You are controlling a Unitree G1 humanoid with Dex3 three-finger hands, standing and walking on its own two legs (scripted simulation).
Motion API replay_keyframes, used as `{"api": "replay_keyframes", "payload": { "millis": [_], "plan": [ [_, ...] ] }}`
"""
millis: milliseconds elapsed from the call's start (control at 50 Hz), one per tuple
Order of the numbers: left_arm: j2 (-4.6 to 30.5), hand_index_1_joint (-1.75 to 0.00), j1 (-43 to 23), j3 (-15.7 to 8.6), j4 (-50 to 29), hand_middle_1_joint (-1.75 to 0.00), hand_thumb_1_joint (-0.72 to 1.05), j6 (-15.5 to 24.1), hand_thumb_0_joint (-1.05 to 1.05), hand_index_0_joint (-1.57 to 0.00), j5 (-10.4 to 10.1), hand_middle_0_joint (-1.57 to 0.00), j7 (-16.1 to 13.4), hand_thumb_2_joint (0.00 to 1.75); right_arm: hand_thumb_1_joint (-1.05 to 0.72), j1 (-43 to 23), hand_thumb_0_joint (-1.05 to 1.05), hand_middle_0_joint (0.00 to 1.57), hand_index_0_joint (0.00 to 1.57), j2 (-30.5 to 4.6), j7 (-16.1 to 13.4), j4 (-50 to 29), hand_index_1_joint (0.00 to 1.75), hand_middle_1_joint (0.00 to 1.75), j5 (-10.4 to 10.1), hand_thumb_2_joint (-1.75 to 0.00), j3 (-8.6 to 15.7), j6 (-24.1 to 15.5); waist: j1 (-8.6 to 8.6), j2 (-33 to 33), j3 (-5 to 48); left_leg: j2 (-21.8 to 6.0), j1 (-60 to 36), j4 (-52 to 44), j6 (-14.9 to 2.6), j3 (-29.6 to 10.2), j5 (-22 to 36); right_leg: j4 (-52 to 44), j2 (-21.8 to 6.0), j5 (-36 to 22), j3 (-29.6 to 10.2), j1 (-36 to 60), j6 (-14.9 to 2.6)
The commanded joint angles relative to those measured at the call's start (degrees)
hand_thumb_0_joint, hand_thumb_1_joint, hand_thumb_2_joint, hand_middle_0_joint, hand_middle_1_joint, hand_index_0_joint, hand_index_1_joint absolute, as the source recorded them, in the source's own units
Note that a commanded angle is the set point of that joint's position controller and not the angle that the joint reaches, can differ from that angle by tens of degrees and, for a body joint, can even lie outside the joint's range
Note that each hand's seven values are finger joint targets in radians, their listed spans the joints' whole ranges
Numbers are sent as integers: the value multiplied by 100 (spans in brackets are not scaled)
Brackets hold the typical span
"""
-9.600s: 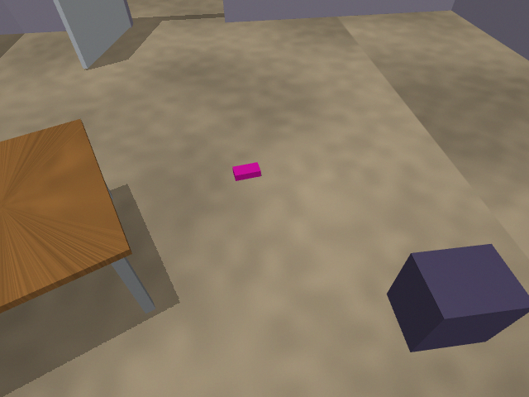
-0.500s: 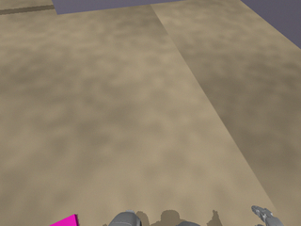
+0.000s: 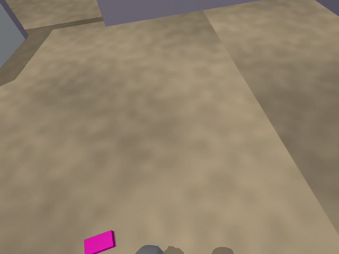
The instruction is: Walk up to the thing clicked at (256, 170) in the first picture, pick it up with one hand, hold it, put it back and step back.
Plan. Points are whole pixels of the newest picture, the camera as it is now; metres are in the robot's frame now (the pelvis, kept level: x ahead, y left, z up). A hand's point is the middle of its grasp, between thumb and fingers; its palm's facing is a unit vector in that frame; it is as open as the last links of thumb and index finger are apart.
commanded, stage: walk up
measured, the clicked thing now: (99, 243) +0.24 +0.47 -0.74
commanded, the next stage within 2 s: stand in 0.90 s
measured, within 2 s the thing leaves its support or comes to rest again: neither
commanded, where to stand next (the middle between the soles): +0.07 +0.02 m, yaw -2 degrees
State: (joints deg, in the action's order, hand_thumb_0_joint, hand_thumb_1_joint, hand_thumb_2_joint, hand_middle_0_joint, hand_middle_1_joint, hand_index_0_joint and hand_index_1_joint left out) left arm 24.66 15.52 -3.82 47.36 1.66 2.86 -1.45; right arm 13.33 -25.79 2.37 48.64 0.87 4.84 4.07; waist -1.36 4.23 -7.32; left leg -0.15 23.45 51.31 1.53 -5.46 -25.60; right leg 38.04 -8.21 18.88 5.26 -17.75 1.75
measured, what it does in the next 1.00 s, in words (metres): steps on the spot: left foot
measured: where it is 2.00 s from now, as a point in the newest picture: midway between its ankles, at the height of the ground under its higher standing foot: outside the picture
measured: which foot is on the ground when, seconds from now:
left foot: up 0.00-0.02, down 0.04-1.00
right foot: down 0.00-1.00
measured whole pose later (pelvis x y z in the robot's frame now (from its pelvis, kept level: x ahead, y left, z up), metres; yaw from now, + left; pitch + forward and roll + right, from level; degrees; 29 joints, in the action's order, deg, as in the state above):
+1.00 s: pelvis +0.01 +0.02 +0.02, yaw +1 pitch -3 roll +0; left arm 20.6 4.0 -0.2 64.8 0.5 0.2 0.7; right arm 4.1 -20.4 0.4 65.0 0.4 -0.1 -0.7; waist -0.4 -0.2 -3.7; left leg -0.4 7.0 21.2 1.2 -2.1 -11.6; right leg 21.4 -2.7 10.1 1.1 -8.6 1.8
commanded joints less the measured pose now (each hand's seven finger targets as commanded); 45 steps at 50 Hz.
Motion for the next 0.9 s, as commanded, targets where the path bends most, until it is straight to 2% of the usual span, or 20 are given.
{"api": "replay_keyframes", "payload": {
  "millis": [0, 20, 40, 60, 80, 100, 140, 180, 220, 260, 280, 300, 320, 340, 360, 400, 420, 500, 580, 880],
  "plan": [
    [1499, -30, -37, -404, -372, -30, 90, -40, 0, -20, -148, -20, 68, 90, -90, 142, 0, 20, 20, -641, -143, -206, 30, 30, 33, -90, 160, -466, 27, -1732, 1040, 296, -1058, -2610, -123, 897, 926, -48, -607, -1218, -587, 609, -1064],
    [1112, -30, 105, -275, -352, -30, 90, -86, 0, -20, -186, -20, 83, 90, -90, 408, 0, 20, 20, -814, -202, -1, 30, 30, 77, -90, 215, -532, 124, -862, 1213, 298, -1711, -2863, -166, 608, 1184, 958, -403, -1037, -362, 221, -833],
    [690, -30, 313, -120, -375, -30, 90, -114, 0, -20, -241, -20, 91, 90, -90, 368, 0, 20, 20, -1163, -250, -48, 30, 30, 139, -90, 289, -579, 114, 186, 1279, -560, -2214, -2893, -525, -833, 1132, 1738, -131, 106, -225, -742, -503],
    [522, -30, -6, -49, -423, -30, 90, -133, 0, -20, -310, -20, 69, 90, -90, 159, 0, 20, 20, -1585, -285, -184, 30, 30, 150, -90, 283, -608, 131, 912, 982, -1597, -1753, -3283, -1022, -2660, 755, 1713, 591, 1505, -266, -1544, -268],
    [1185, -30, -409, -198, -321, -30, 90, -138, 0, -20, -256, -20, -14, 90, -90, 56, 0, 20, 20, -1951, -270, -104, 30, 30, 33, -90, 336, -571, 359, 876, 750, -1949, -755, -3331, -1686, -3011, 171, 1810, 285, 1861, -787, -962, -322],
    [1389, -30, -440, -223, -227, -30, 90, -126, 0, -20, -250, -20, -3, 90, -90, -243, 0, 20, 20, -1742, -271, -127, 30, 30, 29, -90, 296, -528, 226, 653, 384, -1766, -292, -3337, -1742, -2640, -137, 1917, 201, 1682, -778, -815, -336],
    [1137, -30, -115, -195, 3, -30, 90, -106, 0, -20, -326, -20, 67, 90, -90, -587, 0, 20, 20, -1119, -314, -170, 30, 30, 31, -90, 49, -581, 30, 534, 316, -1051, -743, -2849, -1194, -1215, 1083, 1255, 247, 1114, -760, -890, -314],
    [1065, -30, 26, -167, 189, -30, 90, -81, 0, -20, -340, -20, 82, 90, -90, -396, 0, 20, 20, -1145, -310, -25, 30, 30, -15, -90, 18, -635, 37, 719, 470, -1055, -734, -2589, -1077, -1093, 2176, 761, 363, 739, -500, -457, -293],
    [943, -30, 12, -156, 349, -30, 90, -51, 0, -20, -286, -20, 67, 90, -90, -491, 0, 20, 20, -1148, -301, 48, 30, 30, -25, -90, 15, -584, 9, 656, 580, -1004, -489, -2284, -1042, -861, 2308, -159, 573, 446, -281, 321, -299],
    [981, -30, 140, -144, 489, -30, 90, 20, 0, -20, -214, -20, 34, 90, -90, -667, 0, 20, 20, -864, -315, 14, 30, 30, -117, -90, -93, -529, -145, 245, 748, -794, -268, -1784, -734, -525, 2231, -1173, 531, -635, -464, 1000, -400],
    [1234, -30, 71, -195, 501, -30, 90, 59, 0, -20, -160, -20, 18, 90, -90, -610, 0, 20, 20, -636, -327, -3, 30, 30, -182, -90, -167, -532, -107, -399, 845, -515, -122, -1313, -488, -268, 1939, -1438, 1, -1179, -1254, 1161, -578],
    [1460, -30, -210, -198, 457, -30, 90, 82, 0, -20, -163, -20, 22, 90, -90, -643, 0, 20, 20, -523, -328, 30, 30, 30, -192, -90, -184, -524, 23, -812, 730, 27, -38, -1006, -287, 122, 1007, -1742, -625, -982, -2137, 783, -958],
    [1569, -30, -680, -177, 378, -30, 90, 61, 0, -20, -176, -20, 74, 90, -90, -423, 0, 20, 20, -624, -364, 237, 30, 30, -177, -90, -133, -505, 201, -1051, 664, 66, -700, -930, -257, 385, -177, -1810, -1083, -467, -2399, -38, -1338],
    [1394, -30, -1107, -133, 297, -30, 90, 37, 0, -20, -182, -20, 115, 90, -90, -104, 0, 20, 20, -671, -361, 455, 30, 30, -130, -90, -100, -520, 437, -1087, 573, -35, -1214, -1214, -266, 328, -125, -1684, -965, -257, -2128, -446, -1260],
    [1159, -30, -1143, -54, 312, -30, 90, 3, 0, -20, -202, -20, 135, 90, -90, -43, 0, 20, 20, -708, -347, 552, 30, 30, -112, -90, -99, -560, 484, -933, 548, -86, -1412, -1930, -307, 117, 326, -1531, -611, -290, -1664, -520, -920],
    [878, -30, -1028, 27, 441, -30, 90, -17, 0, -20, -280, -20, 145, 90, -90, -537, 0, 20, 20, -903, -322, 555, 30, 30, -87, -90, -90, -644, 221, -481, 574, -626, -1069, -2616, -549, -693, 1343, -982, 160, -602, -862, -105, -443],
    [869, -30, -838, 21, 580, -30, 90, -24, 0, -20, -275, -20, 158, 90, -90, -779, 0, 20, 20, -935, -313, 522, 30, 30, -79, -90, -117, -661, 46, -393, 617, -799, -874, -2700, -637, -853, 1109, -927, 311, -421, -732, 130, -396],
    [929, -30, -995, 18, 794, -30, 90, 22, 0, -20, -277, -20, 177, 90, -90, -909, 0, 20, 20, -770, -306, 700, 30, 30, -72, -90, -231, -688, 102, -463, 768, -474, -832, -2649, -407, -261, 1531, -1308, 43, -896, -998, 686, -513],
    [836, -30, -1040, 72, 974, -30, 90, 2, 0, -20, -326, -20, 176, 90, -90, -1022, 0, 20, 20, -820, -313, 898, 30, 30, -81, -90, -257, -707, 32, -177, 1015, -577, -1089, -2828, -373, -276, 2093, -1357, 85, -1341, -819, 996, -451],
    [804, -30, -1438, 123, 1374, -30, 90, -24, 0, -20, -271, -20, 162, 90, -90, -1281, 0, 20, 20, -759, -294, 1261, 30, 30, -48, -90, -254, -634, 81, -261, 895, -657, -1373, -3369, -243, -183, 2431, -1877, 72, -1481, -817, 1307, -239]
  ]
}}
